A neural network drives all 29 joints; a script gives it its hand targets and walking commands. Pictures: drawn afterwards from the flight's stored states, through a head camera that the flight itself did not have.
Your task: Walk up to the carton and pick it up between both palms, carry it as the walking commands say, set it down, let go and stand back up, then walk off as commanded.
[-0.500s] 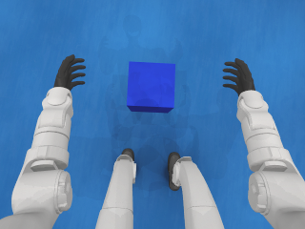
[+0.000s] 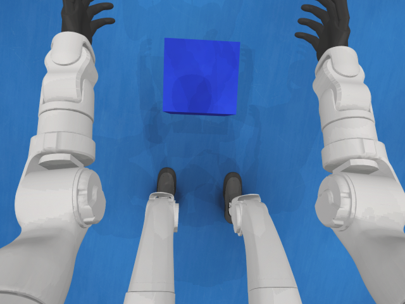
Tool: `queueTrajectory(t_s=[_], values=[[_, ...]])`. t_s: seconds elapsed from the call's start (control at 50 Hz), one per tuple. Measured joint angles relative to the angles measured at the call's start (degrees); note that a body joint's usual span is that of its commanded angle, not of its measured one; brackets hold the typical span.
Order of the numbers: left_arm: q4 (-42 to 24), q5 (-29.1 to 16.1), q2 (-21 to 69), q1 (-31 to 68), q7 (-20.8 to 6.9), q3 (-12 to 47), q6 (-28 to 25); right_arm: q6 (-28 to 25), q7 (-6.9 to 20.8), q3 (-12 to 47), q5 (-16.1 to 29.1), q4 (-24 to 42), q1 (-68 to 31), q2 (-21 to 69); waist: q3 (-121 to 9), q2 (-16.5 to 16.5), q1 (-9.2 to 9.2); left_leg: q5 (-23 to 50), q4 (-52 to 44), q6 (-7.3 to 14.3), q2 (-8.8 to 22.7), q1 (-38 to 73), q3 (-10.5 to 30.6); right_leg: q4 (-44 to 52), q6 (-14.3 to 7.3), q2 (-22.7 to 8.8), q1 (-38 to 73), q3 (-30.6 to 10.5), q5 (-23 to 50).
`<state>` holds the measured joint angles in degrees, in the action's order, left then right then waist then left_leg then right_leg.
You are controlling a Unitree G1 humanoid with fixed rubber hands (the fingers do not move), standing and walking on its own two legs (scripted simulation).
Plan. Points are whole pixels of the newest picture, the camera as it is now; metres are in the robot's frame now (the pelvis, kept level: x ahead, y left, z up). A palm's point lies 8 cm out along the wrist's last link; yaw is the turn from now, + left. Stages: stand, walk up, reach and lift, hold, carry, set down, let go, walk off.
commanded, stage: reach and lift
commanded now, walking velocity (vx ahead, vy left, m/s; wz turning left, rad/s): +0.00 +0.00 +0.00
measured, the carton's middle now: (199, 83) +0.51 +0.01 -0.55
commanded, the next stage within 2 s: none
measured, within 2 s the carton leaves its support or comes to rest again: neither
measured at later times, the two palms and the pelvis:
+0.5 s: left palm (109, 49) +0.52 +0.21 -0.24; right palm (294, 64) +0.51 -0.18 -0.24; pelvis -0.04 +0.00 -0.09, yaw -2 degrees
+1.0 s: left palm (129, 64) +0.52 +0.20 -0.37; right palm (273, 78) +0.50 -0.18 -0.38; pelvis -0.07 +0.01 -0.23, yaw -3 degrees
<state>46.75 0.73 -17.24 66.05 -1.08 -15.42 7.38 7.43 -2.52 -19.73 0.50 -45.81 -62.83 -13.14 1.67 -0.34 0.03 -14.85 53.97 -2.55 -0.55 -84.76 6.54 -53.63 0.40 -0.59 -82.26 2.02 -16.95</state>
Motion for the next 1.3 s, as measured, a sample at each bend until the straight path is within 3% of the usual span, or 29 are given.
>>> queueTrajectory(t_s=[0.24,0.36,0.48,0.76,0.88,1.04,1.3], values=[[0.76,2.42,0.89,2.08,-0.2,-4.75,-0.69,-0.12,0.12,-2.9,-3.59,-0.59,-1.86,2.73,-1.98,0.09,0.0,-0.39,3.89,-0.03,0.04,-7.52,0.0,-3.63,0.07,0.16,-7.45,-0.02,-0.14],[3.19,2.63,0.62,6.65,-0.03,-5.24,0.71,-0.09,0.08,-3.76,-4.65,-1.08,-5.44,2.28,-0.87,0.1,0.01,-3.02,13.21,-0.11,-0.25,-15.1,0.0,-12.89,0.19,0.25,-15.02,-0.18,-2.76],[3.18,2.71,-1.5,12.7,2.23,-4.99,1.82,0.69,-1.48,-3.79,-4.6,-1.63,-12.17,1.15,5.76,0.25,0.0,-6.19,23.86,-0.29,-0.63,-20.08,0.0,-23.72,0.33,0.31,-20.1,-0.4,-6.04],[3.6,-3.02,-8.01,23.58,5.77,2.84,3.17,2.78,-5.65,3.72,4.2,-1.9,-23.5,-4.33,28.72,0.25,0.02,-13.23,45.42,-0.52,-0.51,-21.57,-0.01,-44.82,0.61,1.46,-21.74,-0.91,-12.59],[6.35,-6.4,-10.0,24.23,6.62,5.14,4.12,4.11,-7.06,7.99,7.54,-2.98,-24.23,-4.69,28.43,0.22,0.01,-14.8,52.92,-0.52,-0.65,-26.34,0.0,-52.16,0.98,1.81,-26.53,-1.17,-13.98],[17.32,-6.88,-10.34,27.09,4.56,6.32,1.93,3.82,-5.22,8.38,7.64,-13.73,-27.49,-5.48,24.39,0.22,0.01,-14.9,58.14,-0.56,-1.13,-32.83,0.0,-57.42,1.17,1.82,-32.89,-1.38,-14.29],[19.53,-7.11,-10.01,29.41,4.51,6.88,-1.85,0.58,-3.9,9.66,8.24,-16.83,-30.39,-6.31,28.52,0.21,-0.05,-15.27,64.82,-0.97,-1.17,-40.27,0.0,-64.25,1.64,2.41,-40.72,-1.72,-14.45]])
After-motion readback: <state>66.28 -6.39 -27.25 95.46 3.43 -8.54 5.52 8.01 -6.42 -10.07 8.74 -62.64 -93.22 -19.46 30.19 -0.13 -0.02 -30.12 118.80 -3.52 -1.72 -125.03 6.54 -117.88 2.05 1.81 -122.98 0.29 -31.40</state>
